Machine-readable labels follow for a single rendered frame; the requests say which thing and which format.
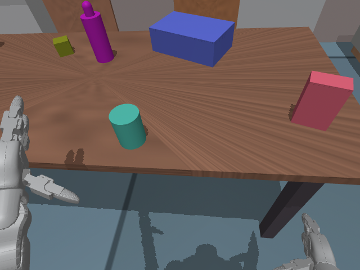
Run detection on left robot hand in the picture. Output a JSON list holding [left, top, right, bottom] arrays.
[[0, 96, 80, 204]]

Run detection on right robot hand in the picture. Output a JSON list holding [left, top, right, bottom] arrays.
[[273, 213, 336, 270]]

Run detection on table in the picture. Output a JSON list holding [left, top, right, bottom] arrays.
[[0, 27, 360, 239]]

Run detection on left robot arm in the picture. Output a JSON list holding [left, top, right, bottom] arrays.
[[0, 188, 32, 270]]

